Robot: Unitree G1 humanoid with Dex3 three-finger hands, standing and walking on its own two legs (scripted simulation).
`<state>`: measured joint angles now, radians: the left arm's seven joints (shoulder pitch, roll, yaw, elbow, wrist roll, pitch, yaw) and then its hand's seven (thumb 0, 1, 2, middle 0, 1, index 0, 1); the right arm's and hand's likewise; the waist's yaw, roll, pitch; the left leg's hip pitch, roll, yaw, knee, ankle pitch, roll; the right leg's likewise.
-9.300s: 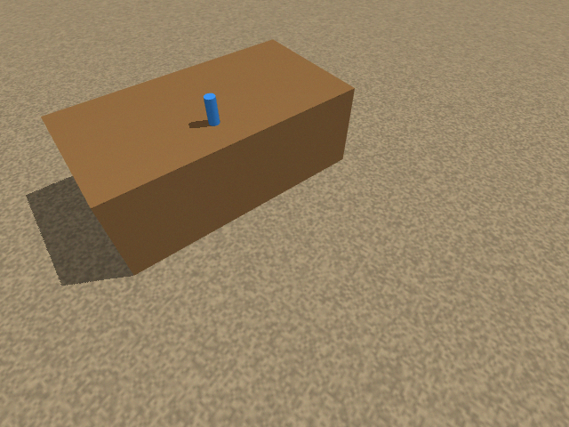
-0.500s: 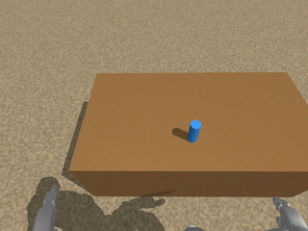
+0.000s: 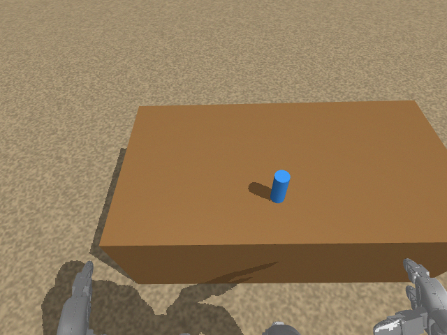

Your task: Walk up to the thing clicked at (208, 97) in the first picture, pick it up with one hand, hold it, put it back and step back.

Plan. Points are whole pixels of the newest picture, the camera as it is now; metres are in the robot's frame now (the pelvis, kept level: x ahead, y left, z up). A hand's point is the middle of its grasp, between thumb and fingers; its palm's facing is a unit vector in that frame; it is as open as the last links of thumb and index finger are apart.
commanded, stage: go down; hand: right
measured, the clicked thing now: (279, 187) +0.55 -0.15 -0.24
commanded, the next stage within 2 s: approach in 1.24 s
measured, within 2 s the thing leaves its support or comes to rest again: neither
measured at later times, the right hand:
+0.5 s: hand (385, 188) +0.38 -0.30 +0.01, palm faces +0.14 +0.99 -0.09, open 17.6 cm
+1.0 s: hand (387, 147) +0.46 -0.32 +0.04, palm faces +0.13 +0.99 -0.01, open 17.7 cm
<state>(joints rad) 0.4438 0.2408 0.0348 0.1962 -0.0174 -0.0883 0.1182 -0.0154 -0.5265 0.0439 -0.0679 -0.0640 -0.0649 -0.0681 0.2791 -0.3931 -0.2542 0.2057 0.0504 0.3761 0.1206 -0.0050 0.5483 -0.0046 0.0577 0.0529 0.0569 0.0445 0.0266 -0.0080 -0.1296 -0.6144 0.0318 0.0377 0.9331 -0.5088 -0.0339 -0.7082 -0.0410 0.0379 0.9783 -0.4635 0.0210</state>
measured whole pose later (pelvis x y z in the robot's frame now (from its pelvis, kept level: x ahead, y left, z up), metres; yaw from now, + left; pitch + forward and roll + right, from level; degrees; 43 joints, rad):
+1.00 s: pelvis -0.02 -0.01 -0.02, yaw +3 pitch +21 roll +4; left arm 0.34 0.27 0.00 0.21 0.03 -0.12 0.04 -0.01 -0.50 0.04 -0.05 -0.06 -0.06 -0.05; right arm -0.78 -0.80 -0.59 1.21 0.08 -0.27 0.41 -0.01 0.59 0.00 0.07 0.04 0.06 0.04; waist 0.20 0.03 -0.12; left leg -0.89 0.00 0.02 1.00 -0.47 -0.04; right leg -1.00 -0.08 0.03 1.09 -0.45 0.01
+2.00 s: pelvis -0.05 -0.02 -0.12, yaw +8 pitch +34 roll +10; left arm 0.32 0.31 0.01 -0.19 0.12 -0.11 -0.04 -0.01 -0.53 0.06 -0.05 -0.05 -0.04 -0.05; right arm -0.92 -0.92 -0.68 1.34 -0.03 -0.56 0.28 -0.01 0.60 0.00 0.07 0.04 0.07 0.03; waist 0.43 0.06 -0.11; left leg -1.44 -0.05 0.06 1.42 -0.58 -0.05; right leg -1.57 -0.11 0.11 1.55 -0.59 0.01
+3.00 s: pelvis -0.07 +0.00 -0.20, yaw +10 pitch +37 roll +9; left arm 0.46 0.38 0.16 -0.55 0.07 -0.04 -0.10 -0.01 -0.56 0.08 -0.06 -0.05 -0.05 -0.06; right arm -0.99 -0.83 -0.60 1.11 -0.13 -0.41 0.06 -0.01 0.51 -0.07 0.30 0.18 0.29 0.18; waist 0.51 0.05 -0.11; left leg -1.72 -0.07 0.07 1.71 -0.64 -0.03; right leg -1.82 -0.12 0.14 1.80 -0.63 0.04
